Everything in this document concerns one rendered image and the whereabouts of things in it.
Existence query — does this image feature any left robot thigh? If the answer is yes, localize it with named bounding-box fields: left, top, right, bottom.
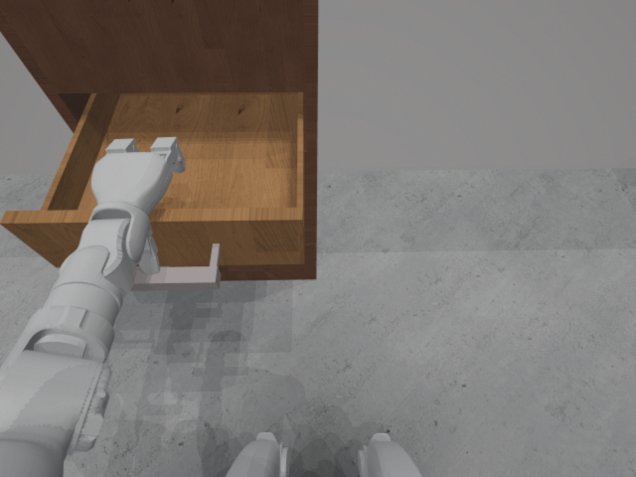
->
left=226, top=440, right=289, bottom=477

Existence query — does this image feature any left robot shin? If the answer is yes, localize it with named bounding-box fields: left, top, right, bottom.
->
left=256, top=432, right=278, bottom=443

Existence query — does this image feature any drawer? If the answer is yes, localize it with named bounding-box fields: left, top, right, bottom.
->
left=0, top=92, right=305, bottom=267

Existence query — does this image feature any robot left upper arm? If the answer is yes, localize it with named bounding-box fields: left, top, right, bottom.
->
left=0, top=350, right=112, bottom=477

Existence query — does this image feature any left robot forearm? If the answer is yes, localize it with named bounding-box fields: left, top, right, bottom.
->
left=0, top=202, right=150, bottom=389

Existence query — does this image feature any left robot hand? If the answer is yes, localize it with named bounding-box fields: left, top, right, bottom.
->
left=91, top=137, right=186, bottom=274

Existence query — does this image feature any handle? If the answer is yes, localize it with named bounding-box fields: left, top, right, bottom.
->
left=130, top=243, right=221, bottom=291

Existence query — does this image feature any cabinet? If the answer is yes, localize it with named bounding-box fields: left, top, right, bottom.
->
left=0, top=0, right=318, bottom=281

